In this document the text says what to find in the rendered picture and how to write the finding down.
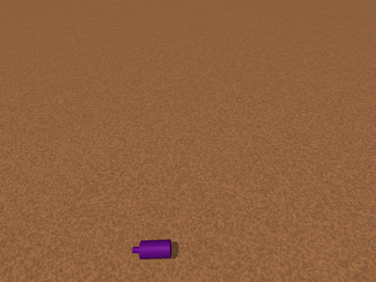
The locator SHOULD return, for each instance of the bottle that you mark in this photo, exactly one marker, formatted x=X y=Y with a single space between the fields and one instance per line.
x=153 y=249

